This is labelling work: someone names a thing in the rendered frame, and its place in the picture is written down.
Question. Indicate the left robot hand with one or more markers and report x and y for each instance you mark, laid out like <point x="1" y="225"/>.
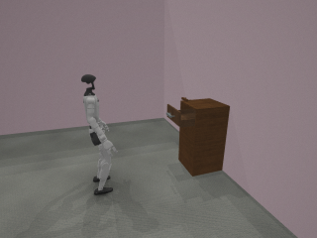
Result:
<point x="101" y="125"/>

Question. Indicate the cabinet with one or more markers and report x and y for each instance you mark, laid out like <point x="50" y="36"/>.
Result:
<point x="202" y="146"/>

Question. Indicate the left robot thigh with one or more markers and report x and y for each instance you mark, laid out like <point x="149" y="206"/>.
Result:
<point x="100" y="156"/>

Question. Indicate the right robot hand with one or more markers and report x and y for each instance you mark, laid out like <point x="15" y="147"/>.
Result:
<point x="107" y="146"/>

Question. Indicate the right robot forearm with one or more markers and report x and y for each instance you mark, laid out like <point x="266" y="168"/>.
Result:
<point x="95" y="127"/>

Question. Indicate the drawer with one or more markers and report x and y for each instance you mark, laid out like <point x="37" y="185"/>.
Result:
<point x="182" y="118"/>

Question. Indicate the robot left shin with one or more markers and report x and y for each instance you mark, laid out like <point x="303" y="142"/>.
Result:
<point x="99" y="166"/>

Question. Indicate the robot right upper arm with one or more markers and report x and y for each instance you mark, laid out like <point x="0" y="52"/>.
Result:
<point x="90" y="103"/>

